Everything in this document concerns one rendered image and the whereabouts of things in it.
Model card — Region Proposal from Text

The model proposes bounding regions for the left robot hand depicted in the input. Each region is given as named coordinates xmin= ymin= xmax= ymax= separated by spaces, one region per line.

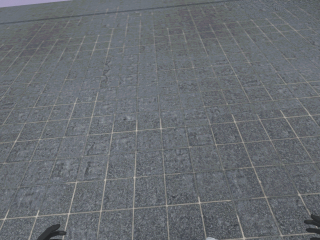
xmin=37 ymin=224 xmax=67 ymax=240

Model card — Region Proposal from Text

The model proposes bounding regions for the right robot hand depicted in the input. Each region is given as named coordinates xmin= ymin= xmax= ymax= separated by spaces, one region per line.
xmin=303 ymin=214 xmax=320 ymax=240

